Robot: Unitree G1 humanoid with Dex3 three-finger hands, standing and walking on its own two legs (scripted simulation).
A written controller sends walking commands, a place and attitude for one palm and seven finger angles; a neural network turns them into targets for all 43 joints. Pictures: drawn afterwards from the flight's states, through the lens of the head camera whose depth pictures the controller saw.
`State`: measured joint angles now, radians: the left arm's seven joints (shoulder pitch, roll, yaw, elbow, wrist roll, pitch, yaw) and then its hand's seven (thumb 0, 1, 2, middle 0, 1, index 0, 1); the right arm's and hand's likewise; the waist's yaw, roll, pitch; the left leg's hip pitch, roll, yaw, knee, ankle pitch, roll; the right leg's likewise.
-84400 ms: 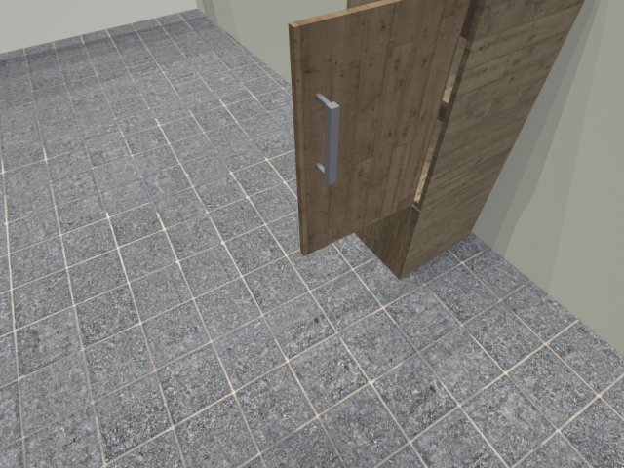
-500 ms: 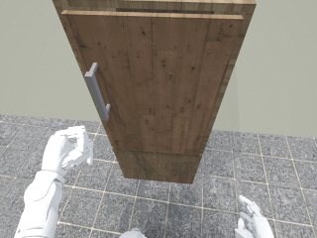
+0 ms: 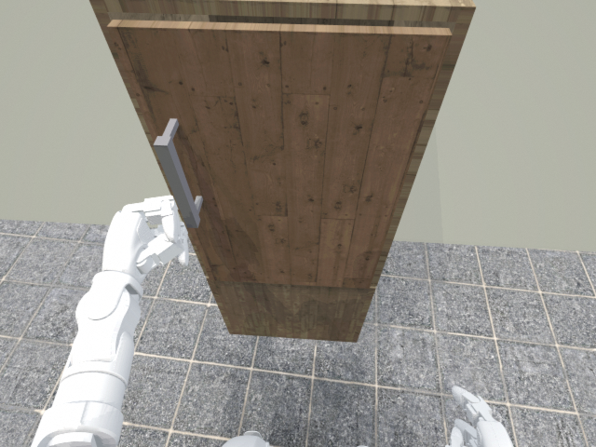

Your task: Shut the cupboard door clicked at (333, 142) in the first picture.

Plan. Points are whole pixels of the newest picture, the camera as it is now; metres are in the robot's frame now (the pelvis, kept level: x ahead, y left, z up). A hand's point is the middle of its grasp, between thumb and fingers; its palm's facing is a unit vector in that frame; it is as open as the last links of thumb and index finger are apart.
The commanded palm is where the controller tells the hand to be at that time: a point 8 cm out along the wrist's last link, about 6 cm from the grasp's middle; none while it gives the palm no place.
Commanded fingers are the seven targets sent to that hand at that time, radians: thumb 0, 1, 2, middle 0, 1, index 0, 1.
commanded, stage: bring the fist close to the handle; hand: left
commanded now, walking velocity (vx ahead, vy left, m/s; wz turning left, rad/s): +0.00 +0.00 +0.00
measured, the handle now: (183, 177) +0.48 +0.20 +0.08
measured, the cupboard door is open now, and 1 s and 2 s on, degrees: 1 0 0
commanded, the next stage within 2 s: push the door shut along its arc in 0.56 s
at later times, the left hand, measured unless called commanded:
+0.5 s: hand (187, 221) +0.39 +0.18 +0.08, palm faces -0.01 -1.00 -0.01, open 3.1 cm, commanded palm +0.37 +0.23 +0.08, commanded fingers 0.00 0.90 0.90 -1.30 -1.50 -1.30 -1.50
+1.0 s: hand (184, 212) +0.41 +0.18 +0.08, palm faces -0.10 -0.99 -0.03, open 2.9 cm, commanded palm +0.42 +0.22 +0.08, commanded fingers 0.00 0.90 0.90 -1.30 -1.50 -1.30 -1.50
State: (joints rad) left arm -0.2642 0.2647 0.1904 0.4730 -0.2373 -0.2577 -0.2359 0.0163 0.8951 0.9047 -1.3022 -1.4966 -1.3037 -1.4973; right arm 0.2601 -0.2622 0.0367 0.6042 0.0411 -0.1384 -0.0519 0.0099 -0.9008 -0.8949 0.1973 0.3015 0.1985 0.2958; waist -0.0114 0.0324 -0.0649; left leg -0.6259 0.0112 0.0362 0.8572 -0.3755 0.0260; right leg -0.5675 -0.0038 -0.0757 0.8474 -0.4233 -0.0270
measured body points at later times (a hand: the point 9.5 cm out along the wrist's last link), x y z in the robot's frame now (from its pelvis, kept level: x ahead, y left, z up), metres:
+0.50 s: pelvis +0.00 +0.00 +0.00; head +0.05 -0.01 +0.45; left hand +0.39 +0.23 +0.08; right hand +0.08 -0.26 -0.11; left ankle +0.03 +0.10 -0.70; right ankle +0.00 -0.10 -0.70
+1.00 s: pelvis -0.01 +0.00 -0.01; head +0.05 +0.00 +0.44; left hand +0.41 +0.24 +0.08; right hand +0.10 -0.26 -0.12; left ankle +0.03 +0.10 -0.70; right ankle +0.00 -0.10 -0.70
